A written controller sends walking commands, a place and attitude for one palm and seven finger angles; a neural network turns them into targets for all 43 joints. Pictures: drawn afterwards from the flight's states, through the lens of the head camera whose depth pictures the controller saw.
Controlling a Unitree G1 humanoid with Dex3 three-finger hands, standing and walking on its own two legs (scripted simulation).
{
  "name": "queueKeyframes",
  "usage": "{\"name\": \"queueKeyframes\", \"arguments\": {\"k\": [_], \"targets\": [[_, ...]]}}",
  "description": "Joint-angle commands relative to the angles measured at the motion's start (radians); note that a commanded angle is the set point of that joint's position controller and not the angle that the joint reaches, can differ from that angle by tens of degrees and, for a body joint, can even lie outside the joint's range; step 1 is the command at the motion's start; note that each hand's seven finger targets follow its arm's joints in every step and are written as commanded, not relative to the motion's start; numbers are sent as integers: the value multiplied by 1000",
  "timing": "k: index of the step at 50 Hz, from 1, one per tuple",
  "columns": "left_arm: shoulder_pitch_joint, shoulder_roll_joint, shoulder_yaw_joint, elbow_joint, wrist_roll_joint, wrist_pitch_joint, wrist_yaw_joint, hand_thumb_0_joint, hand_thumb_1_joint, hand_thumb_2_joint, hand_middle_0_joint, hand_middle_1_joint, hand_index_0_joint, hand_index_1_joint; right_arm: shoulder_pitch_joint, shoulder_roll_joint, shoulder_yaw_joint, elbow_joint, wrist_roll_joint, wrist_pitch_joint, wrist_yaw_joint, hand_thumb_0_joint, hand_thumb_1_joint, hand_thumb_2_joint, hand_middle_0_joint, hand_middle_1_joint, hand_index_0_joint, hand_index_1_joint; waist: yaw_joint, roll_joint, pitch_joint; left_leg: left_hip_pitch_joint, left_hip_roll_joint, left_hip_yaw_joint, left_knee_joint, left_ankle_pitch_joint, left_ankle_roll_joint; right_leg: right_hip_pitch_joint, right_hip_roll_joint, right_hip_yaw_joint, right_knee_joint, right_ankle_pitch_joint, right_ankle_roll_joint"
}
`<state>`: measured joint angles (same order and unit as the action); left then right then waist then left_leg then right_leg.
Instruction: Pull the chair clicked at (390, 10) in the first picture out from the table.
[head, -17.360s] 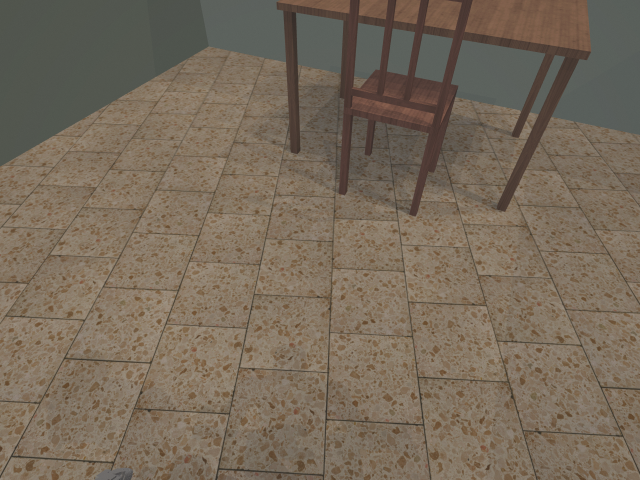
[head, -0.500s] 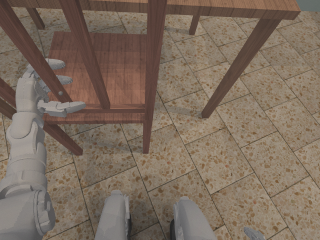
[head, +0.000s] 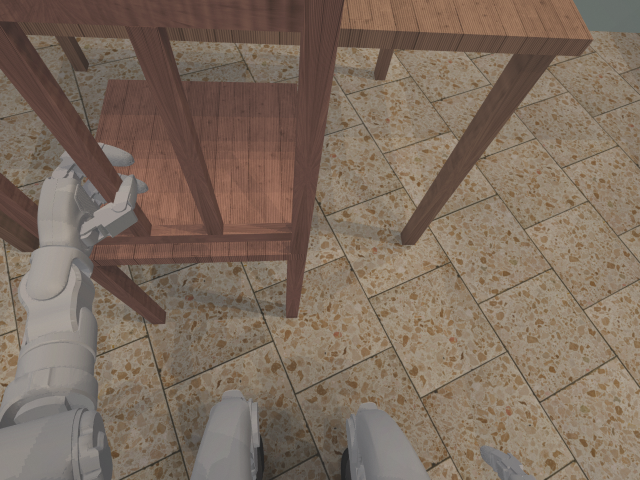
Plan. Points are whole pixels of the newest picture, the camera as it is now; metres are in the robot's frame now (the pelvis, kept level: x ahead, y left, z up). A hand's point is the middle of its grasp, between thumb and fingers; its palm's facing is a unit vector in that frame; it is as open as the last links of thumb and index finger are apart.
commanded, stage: hook a spindle and tug to test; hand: left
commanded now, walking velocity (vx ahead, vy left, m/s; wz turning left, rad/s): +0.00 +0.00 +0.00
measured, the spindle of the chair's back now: (92, 161) +0.46 +0.25 +0.07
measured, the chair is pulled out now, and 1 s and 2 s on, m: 0.00 0.08 0.22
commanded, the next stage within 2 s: step backward, pulling the chair out in 0.42 s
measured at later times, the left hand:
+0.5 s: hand (126, 234) +0.40 +0.22 +0.02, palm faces +0.05 -1.00 -0.04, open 5.5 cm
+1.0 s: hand (157, 263) +0.35 +0.17 +0.04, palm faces +0.12 -0.98 -0.16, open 5.3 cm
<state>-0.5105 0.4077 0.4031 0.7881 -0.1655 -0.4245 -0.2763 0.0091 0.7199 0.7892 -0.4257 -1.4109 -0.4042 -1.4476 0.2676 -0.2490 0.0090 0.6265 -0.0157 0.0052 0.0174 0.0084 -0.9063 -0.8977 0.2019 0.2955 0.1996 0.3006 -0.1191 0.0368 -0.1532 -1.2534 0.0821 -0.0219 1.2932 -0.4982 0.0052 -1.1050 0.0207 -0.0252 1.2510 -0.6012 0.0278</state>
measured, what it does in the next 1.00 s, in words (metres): rises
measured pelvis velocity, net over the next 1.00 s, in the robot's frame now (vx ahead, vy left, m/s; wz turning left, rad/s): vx -0.02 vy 0.01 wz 0.01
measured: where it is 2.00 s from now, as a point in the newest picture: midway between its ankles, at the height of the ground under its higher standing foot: outside the picture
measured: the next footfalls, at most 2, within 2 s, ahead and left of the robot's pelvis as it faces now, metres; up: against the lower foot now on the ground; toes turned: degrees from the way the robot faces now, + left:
left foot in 1.96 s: -0.09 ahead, +0.15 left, +0.00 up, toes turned +0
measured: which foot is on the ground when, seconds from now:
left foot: down 0.00-1.00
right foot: down 0.00-1.00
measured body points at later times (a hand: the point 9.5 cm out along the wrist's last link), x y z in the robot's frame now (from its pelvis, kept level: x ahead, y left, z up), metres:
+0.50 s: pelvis +0.00 -0.01 +0.00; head +0.14 +0.02 +0.43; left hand +0.39 +0.27 +0.02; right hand +0.11 -0.27 -0.11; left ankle +0.05 +0.11 -0.62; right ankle -0.01 -0.14 -0.62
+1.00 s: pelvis -0.02 +0.01 +0.09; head +0.06 +0.02 +0.53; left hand +0.34 +0.23 +0.05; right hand +0.07 -0.27 -0.02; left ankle +0.05 +0.12 -0.62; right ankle -0.01 -0.14 -0.62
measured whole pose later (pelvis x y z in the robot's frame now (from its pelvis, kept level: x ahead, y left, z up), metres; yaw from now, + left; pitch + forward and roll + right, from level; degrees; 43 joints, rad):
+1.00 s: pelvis -0.02 +0.01 +0.09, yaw +1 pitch +8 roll -3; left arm -0.49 0.24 0.14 1.02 -0.07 -0.22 0.08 0.04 0.70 0.74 -0.30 -1.11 -0.49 -1.45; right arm 0.23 -0.26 -0.02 0.63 0.04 0.08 -0.09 0.01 -0.91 -0.90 0.20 0.30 0.20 0.30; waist -0.09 0.03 0.04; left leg -0.65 0.07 0.03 0.76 -0.26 0.02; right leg -0.53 0.01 0.01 0.71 -0.33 0.04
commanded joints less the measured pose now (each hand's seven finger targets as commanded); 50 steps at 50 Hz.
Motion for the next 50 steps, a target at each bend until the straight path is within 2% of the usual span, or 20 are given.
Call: {"name": "queueKeyframes", "arguments": {"k": [1,7,8,9,13,15,18,25,26,27,28,29,30,32,33,35,37,38,43,50], "targets": [[-221,218,21,-240,-10,-92,-22,0,900,900,-500,-1450,-500,-1450,106,-178,-68,-77,3,-25,-12,0,-900,-900,200,300,200,300,23,116,-495,568,-39,-34,-120,413,7,80,29,-29,-148,377,-56],[-148,199,21,-281,-22,-91,-22,0,900,900,-500,-1450,-500,-1450,102,-175,-71,-92,5,-32,-11,0,-900,-900,200,300,200,300,32,116,-509,588,-39,-32,-121,463,8,96,30,-30,-141,414,-57],[-154,227,39,-300,-22,-94,-18,0,900,900,-500,-1450,-500,-1450,100,-178,-70,-90,4,-32,-11,0,-900,-900,200,300,200,300,37,116,-511,595,-36,-38,-128,468,4,100,28,-31,-142,413,-57],[-130,193,16,-317,-24,-93,-20,0,900,900,-500,-1450,-500,-1450,95,-171,-70,-96,4,-34,-9,0,-900,-900,200,300,200,300,40,133,-519,603,-40,-33,-130,472,5,110,29,-30,-145,421,-56],[-57,183,16,-352,-33,-94,-15,0,900,900,-500,-1450,-500,-1450,86,-168,-71,-106,8,-40,-7,0,-900,-900,200,300,200,300,43,113,-506,601,-39,-29,-137,478,5,124,30,-30,-150,433,-55],[-67,162,-4,-364,-32,-97,-9,0,900,900,-500,-1450,-500,-1450,81,-166,-72,-104,9,-43,-8,0,-900,-900,200,300,200,300,37,120,-484,597,-39,-29,-137,464,5,110,30,-30,-152,419,-54],[-57,204,41,-351,-39,-104,-8,0,900,900,-500,-1450,-500,-1450,80,-170,-71,-99,6,-49,-13,0,-900,-900,200,300,200,300,40,81,-470,548,-43,-21,-133,422,9,138,30,-23,-153,416,-53],[-147,201,34,-297,-39,-113,-32,0,900,900,-500,-1450,-500,-1450,70,-167,-65,-81,5,-61,-26,0,-900,-900,200,300,200,300,25,100,-439,517,-46,-17,-113,371,11,104,25,-17,-147,377,-53],[-229,224,31,-371,-43,-117,-32,0,900,900,-500,-1450,-500,-1450,69,-172,-65,-85,6,-64,-30,0,-900,-900,200,300,200,300,23,124,-488,548,-45,-21,-119,374,11,123,24,-12,-152,378,-53],[-332,432,34,-491,115,-3,144,0,900,900,-500,-1450,-500,-1450,93,-137,-49,-175,51,-5,-53,0,-900,-900,200,300,200,300,89,270,-696,921,-39,24,-293,400,25,423,-35,63,-315,420,-72],[-368,396,-7,-640,114,41,221,0,900,900,-500,-1450,-500,-1450,98,-138,-62,-197,61,-1,-76,0,-900,-900,200,300,200,300,84,314,-713,1015,-45,7,-342,453,22,499,-26,51,-371,553,-66],[-238,350,-15,-617,115,84,261,0,900,900,-500,-1450,-500,-1450,101,-137,-64,-196,62,-7,-89,0,-900,-900,200,300,200,300,88,291,-681,1026,-43,-3,-347,518,20,518,-26,44,-383,643,-64],[-155,311,-29,-536,128,133,294,0,900,900,-500,-1450,-500,-1450,85,-134,-64,-192,66,6,-100,0,-900,-900,200,300,200,300,78,260,-629,974,-39,-1,-355,545,21,515,-29,48,-386,672,-57],[-21,152,-127,-337,128,223,333,0,900,900,-500,-1450,-500,-1450,69,-125,-54,-170,72,34,-113,0,-900,-900,200,300,200,300,61,127,-460,874,-19,-20,-407,516,27,526,-30,27,-420,635,-42],[-24,132,-148,-260,133,250,351,0,900,900,-500,-1450,-500,-1450,76,-130,-52,-149,71,43,-115,0,-900,-900,200,300,200,300,52,58,-381,812,-8,-19,-422,497,30,560,-43,40,-453,660,-31],[-112,128,-176,-141,144,262,381,0,900,900,-500,-1450,-500,-1450,81,-146,-51,-122,65,56,-119,0,-900,-900,200,300,200,300,36,-3,-292,772,6,-13,-459,501,28,602,-70,50,-502,715,-16],[-228,147,-174,-88,153,226,402,0,900,900,-500,-1450,-500,-1450,83,-155,-54,-94,58,55,-126,0,-900,-900,200,300,200,300,35,49,-271,830,19,-12,-497,580,25,619,-88,55,-530,771,-9],[-237,120,-198,-37,159,215,407,0,900,900,-500,-1450,-500,-1450,89,-151,-51,-81,56,58,-126,0,-900,-900,200,300,200,300,38,85,-266,872,29,-19,-520,633,25,624,-89,50,-532,767,-8],[-274,53,-255,52,154,163,394,0,900,900,-500,-1450,-500,-1450,77,-146,-64,-53,52,64,-122,0,-900,-900,200,300,200,300,59,233,-263,1033,82,-76,-590,808,38,611,-56,27,-540,610,-12],[-177,15,-280,22,136,138,375,0,900,900,-500,-1450,-500,-1450,14,-144,-71,-75,54,50,-118,0,-900,-900,200,300,200,300,75,183,-247,977,112,-106,-691,603,41,710,-39,25,-555,486,-23]]}}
